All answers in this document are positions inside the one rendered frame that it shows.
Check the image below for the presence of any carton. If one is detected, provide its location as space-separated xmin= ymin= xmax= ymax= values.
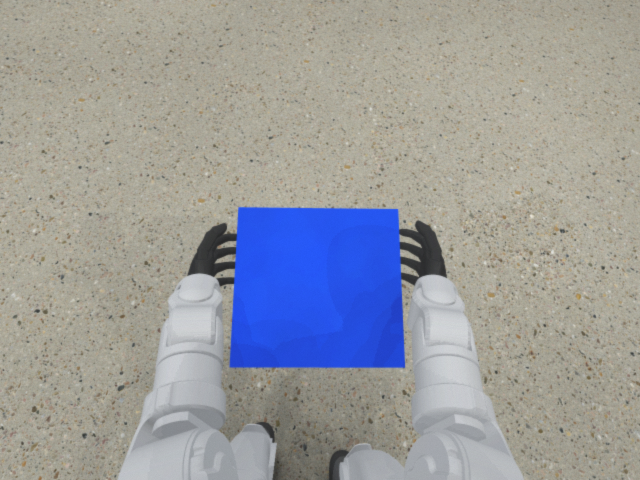
xmin=230 ymin=207 xmax=405 ymax=368

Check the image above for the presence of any robot left forearm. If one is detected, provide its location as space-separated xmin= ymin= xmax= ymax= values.
xmin=117 ymin=274 xmax=226 ymax=480

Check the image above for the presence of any right robot thigh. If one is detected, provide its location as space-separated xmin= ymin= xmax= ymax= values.
xmin=339 ymin=450 xmax=404 ymax=480

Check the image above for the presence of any robot right hand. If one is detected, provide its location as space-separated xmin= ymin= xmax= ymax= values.
xmin=399 ymin=220 xmax=447 ymax=286

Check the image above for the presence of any right robot shin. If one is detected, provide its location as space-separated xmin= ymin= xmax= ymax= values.
xmin=345 ymin=443 xmax=372 ymax=458

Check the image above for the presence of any robot right forearm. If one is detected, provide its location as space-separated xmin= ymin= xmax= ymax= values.
xmin=407 ymin=275 xmax=516 ymax=463

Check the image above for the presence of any robot left hand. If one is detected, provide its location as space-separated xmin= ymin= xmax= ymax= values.
xmin=187 ymin=223 xmax=237 ymax=286

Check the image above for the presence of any robot right upper arm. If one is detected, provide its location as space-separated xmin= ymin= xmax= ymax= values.
xmin=404 ymin=429 xmax=524 ymax=480

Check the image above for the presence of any robot left upper arm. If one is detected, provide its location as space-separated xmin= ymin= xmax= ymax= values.
xmin=118 ymin=427 xmax=239 ymax=480

